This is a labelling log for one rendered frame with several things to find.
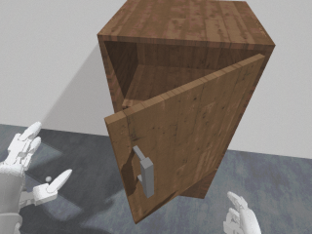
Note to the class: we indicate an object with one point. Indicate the cupboard door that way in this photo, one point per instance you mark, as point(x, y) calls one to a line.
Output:
point(183, 132)

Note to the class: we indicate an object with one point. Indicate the handle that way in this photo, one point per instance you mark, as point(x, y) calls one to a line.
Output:
point(147, 173)

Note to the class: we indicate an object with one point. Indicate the left robot hand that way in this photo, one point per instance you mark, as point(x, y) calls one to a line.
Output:
point(12, 176)

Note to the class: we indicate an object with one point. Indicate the right robot hand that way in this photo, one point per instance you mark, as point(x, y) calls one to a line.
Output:
point(246, 222)

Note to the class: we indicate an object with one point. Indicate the robot left forearm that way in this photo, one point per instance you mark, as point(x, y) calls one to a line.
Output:
point(10, 223)

